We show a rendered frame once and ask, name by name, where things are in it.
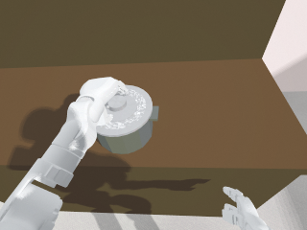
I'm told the table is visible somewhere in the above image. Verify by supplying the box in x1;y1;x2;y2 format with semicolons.
0;0;307;218

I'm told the robot left forearm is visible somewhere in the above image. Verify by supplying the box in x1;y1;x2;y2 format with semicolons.
0;93;105;221

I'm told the right robot hand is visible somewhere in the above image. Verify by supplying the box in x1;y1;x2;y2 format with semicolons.
222;186;259;230

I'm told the pot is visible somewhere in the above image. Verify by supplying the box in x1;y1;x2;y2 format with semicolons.
97;105;159;154

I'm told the knob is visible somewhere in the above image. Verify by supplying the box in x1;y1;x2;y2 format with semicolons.
107;95;127;111

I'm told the left robot upper arm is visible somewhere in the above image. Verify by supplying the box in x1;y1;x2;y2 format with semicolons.
0;183;63;230

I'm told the lid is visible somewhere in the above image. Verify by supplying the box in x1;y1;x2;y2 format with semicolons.
96;85;153;137

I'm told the robot right forearm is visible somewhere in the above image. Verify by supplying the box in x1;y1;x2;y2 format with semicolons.
243;216;272;230

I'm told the left robot hand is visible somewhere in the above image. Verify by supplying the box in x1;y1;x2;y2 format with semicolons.
80;77;129;127

